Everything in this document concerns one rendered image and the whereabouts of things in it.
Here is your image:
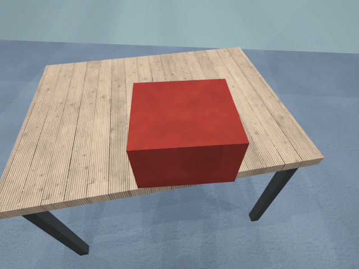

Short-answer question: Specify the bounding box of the table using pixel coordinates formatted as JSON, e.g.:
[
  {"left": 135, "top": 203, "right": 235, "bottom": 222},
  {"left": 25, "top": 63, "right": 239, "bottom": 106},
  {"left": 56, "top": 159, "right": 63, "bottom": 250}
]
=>
[{"left": 0, "top": 47, "right": 324, "bottom": 256}]

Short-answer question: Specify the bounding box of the carton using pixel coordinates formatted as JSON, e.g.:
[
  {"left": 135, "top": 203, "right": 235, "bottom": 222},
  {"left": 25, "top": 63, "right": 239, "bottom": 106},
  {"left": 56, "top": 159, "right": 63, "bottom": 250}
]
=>
[{"left": 126, "top": 79, "right": 249, "bottom": 188}]

